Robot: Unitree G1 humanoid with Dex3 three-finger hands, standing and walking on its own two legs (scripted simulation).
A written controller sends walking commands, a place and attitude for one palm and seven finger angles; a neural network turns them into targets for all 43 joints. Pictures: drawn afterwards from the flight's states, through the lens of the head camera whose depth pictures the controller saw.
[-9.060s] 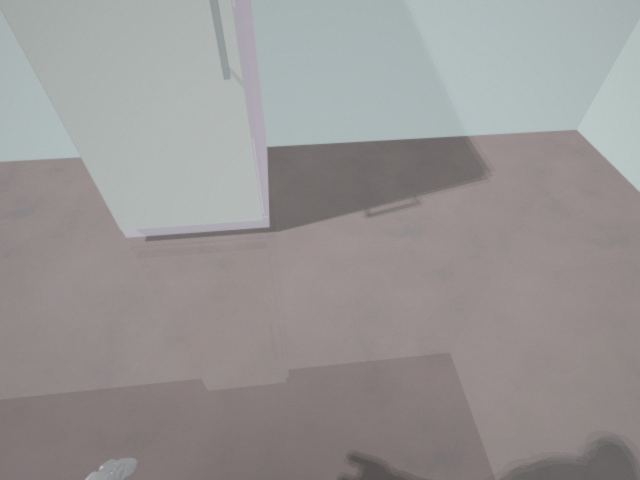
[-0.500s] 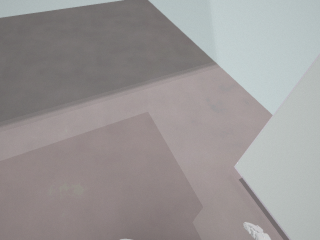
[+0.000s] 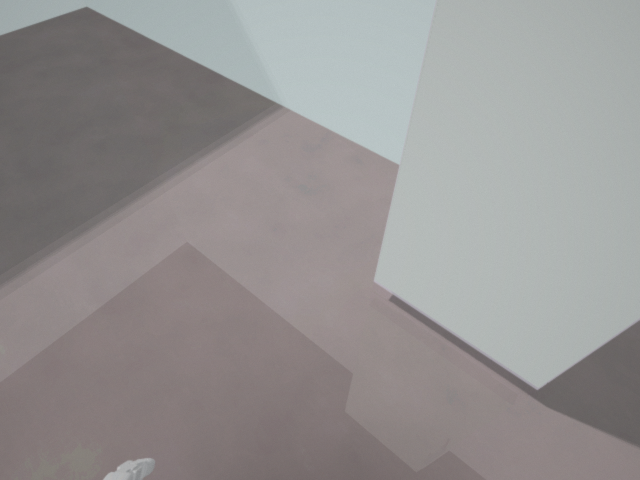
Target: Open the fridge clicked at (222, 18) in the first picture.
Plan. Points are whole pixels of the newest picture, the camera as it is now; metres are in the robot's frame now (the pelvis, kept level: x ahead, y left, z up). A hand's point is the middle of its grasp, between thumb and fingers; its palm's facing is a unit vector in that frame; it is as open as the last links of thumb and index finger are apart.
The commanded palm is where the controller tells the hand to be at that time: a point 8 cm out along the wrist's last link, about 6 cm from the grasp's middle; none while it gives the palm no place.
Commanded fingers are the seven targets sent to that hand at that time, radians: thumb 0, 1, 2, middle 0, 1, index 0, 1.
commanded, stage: turn to face it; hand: right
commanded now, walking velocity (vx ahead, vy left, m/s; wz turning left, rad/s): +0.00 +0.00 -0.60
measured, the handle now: out of the picture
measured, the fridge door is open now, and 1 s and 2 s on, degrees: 0 0 0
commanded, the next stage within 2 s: take the last steps up to it in 1.00 s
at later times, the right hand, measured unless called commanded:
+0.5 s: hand out of the picture +0.07 -0.23 -0.14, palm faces +0.27 +0.92 -0.28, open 7.4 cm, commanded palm none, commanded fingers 0.00 -0.90 -0.90 0.20 0.30 0.20 0.30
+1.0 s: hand out of the picture -0.13 -0.21 -0.18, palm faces +0.55 +0.79 -0.26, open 7.4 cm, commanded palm none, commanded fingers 0.00 -0.90 -0.90 0.20 0.30 0.20 0.30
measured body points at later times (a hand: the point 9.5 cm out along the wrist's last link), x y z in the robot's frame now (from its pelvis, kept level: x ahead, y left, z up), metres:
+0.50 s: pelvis -0.01 +0.00 +0.00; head +0.03 +0.01 +0.45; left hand +0.12 +0.23 -0.15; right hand +0.05 -0.28 -0.11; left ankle +0.02 +0.13 -0.72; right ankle +0.01 -0.12 -0.73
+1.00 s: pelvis -0.03 -0.01 +0.00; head -0.02 -0.04 +0.44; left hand +0.19 +0.15 -0.13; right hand -0.16 -0.25 -0.16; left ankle +0.02 +0.13 -0.70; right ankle -0.09 -0.10 -0.73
